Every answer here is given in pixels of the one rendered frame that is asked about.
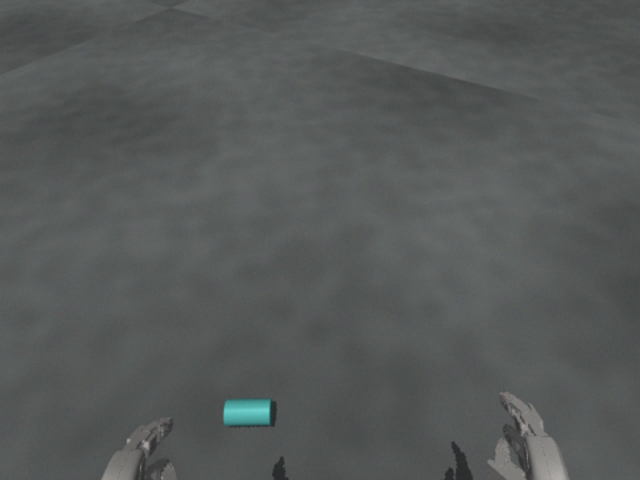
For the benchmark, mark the left robot hand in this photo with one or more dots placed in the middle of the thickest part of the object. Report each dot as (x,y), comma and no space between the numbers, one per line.
(129,464)

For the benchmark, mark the right robot hand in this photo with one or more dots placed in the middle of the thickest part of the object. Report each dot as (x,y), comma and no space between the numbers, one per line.
(539,455)

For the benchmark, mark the can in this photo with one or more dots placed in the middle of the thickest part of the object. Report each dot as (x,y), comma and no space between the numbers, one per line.
(248,412)

